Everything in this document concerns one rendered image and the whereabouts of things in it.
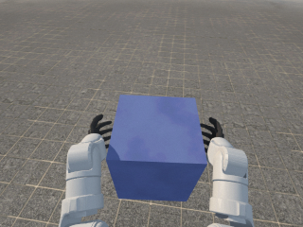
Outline right robot forearm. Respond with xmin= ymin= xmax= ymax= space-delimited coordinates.
xmin=206 ymin=137 xmax=255 ymax=227

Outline robot left hand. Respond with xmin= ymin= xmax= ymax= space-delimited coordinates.
xmin=88 ymin=113 xmax=113 ymax=148

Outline carton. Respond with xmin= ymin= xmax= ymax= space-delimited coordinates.
xmin=106 ymin=95 xmax=207 ymax=201

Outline robot right hand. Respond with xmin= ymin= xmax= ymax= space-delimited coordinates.
xmin=200 ymin=117 xmax=224 ymax=153

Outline left robot forearm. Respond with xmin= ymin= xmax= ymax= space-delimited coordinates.
xmin=59 ymin=133 xmax=107 ymax=227

